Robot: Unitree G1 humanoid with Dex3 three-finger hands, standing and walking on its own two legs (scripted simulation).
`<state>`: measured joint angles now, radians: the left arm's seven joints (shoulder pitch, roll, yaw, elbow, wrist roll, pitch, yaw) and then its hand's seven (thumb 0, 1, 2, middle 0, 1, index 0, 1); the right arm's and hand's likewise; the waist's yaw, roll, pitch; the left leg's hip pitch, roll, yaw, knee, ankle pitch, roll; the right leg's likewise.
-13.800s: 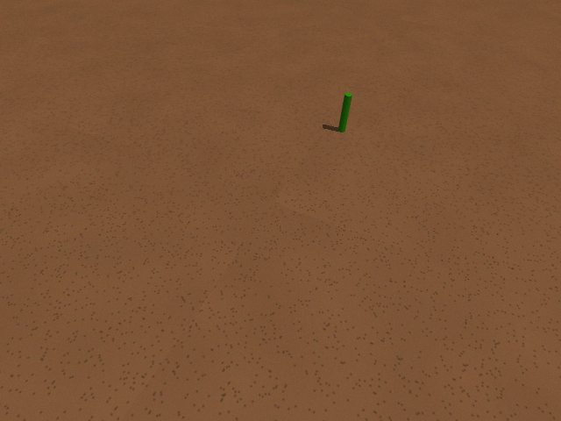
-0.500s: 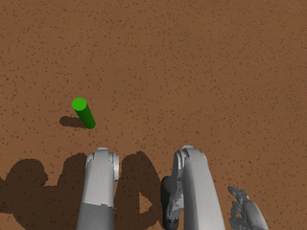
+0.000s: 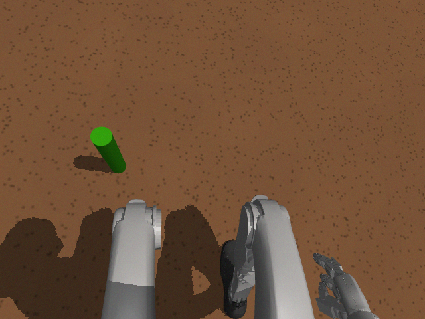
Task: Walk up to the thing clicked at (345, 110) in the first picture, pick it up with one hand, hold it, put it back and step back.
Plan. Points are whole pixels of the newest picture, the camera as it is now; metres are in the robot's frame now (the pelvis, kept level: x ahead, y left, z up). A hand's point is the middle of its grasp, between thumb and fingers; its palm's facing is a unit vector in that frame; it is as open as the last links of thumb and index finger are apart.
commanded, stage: approach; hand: left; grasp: from the side
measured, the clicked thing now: (111, 154) +0.46 +0.22 -0.27
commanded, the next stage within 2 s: close in in 0.42 s
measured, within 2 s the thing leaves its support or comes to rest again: neither
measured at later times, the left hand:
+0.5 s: hand (55, 162) +0.41 +0.31 -0.20, palm faces +0.04 -1.00 +0.02, open 17.3 cm
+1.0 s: hand (96, 167) +0.42 +0.24 -0.24, palm faces +0.06 -1.00 -0.01, open 17.7 cm
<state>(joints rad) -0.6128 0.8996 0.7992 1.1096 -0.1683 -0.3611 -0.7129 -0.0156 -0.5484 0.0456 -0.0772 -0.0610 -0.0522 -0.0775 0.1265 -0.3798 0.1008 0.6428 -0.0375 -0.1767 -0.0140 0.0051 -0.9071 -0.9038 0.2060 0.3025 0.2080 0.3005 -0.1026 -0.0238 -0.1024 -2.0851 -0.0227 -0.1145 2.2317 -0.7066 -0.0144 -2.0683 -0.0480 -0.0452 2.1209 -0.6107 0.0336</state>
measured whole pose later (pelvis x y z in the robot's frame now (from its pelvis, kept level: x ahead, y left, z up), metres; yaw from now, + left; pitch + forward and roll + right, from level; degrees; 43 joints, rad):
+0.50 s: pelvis -0.01 +0.01 -0.08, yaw -5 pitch +23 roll -13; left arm -0.61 0.76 0.69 1.19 -0.19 -0.79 -0.61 -0.02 -0.51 0.04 -0.08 -0.08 -0.05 -0.10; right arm -0.03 -0.37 0.27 0.64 -0.19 -0.12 0.06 0.00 -0.92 -0.91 0.21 0.30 0.21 0.30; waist -0.18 -0.15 0.14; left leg -2.23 -0.04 -0.21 2.55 -0.73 -0.01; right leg -2.16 -0.02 -0.11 2.35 -0.60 0.04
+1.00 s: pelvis -0.02 +0.02 -0.11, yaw -7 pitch +15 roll -15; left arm -0.60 0.70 0.50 1.36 -0.10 -1.05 -0.24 -0.02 -0.61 0.00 -0.07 -0.07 -0.07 -0.07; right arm -0.08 -0.39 0.38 0.62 -0.30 -0.05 0.15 0.00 -0.94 -0.91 0.21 0.30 0.21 0.30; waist -0.23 -0.18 0.21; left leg -2.21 -0.04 -0.27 2.64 -0.70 0.00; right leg -2.11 0.00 -0.16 2.38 -0.55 0.06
